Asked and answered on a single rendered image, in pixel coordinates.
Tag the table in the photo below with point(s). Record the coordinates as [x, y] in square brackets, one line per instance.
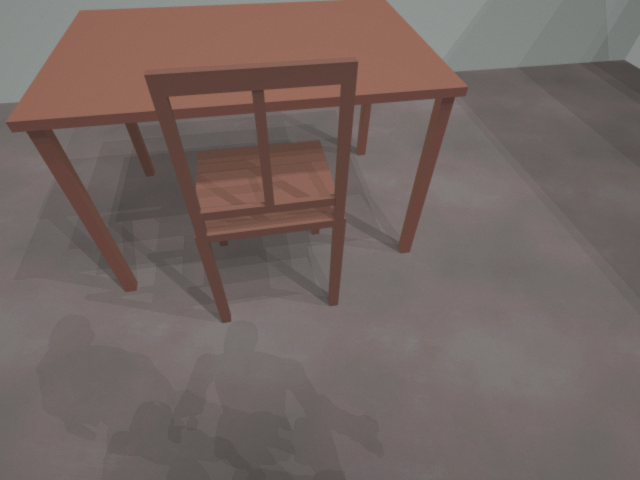
[95, 76]

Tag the chair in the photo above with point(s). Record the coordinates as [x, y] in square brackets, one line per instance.
[267, 189]

